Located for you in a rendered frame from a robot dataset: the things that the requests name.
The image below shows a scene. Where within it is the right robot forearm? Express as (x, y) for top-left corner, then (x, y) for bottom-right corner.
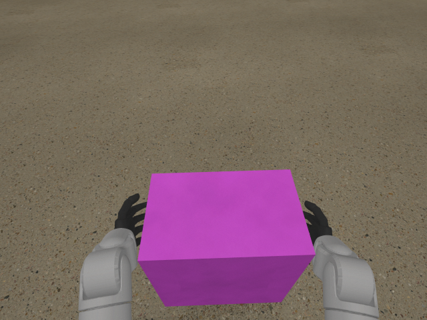
(312, 235), (379, 320)

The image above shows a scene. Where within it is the left robot forearm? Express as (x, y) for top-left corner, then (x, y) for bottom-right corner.
(78, 228), (138, 320)

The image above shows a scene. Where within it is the robot right hand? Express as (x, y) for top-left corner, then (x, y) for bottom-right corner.
(303, 201), (332, 246)

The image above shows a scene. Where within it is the carton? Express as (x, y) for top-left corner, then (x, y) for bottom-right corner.
(137, 169), (316, 307)

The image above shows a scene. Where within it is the robot left hand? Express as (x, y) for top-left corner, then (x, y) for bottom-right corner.
(114, 193), (147, 246)

